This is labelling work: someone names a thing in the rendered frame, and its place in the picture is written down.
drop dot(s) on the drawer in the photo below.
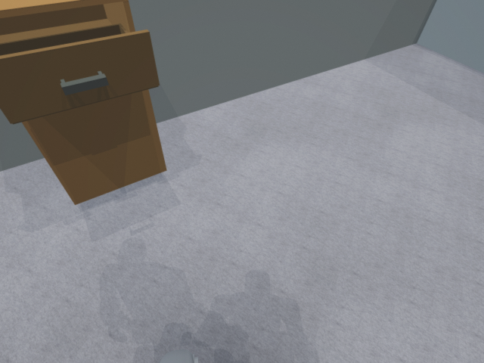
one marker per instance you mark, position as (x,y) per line
(31,69)

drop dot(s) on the cabinet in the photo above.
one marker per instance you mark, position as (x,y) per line
(100,147)

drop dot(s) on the handle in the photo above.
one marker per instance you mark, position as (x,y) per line
(84,84)

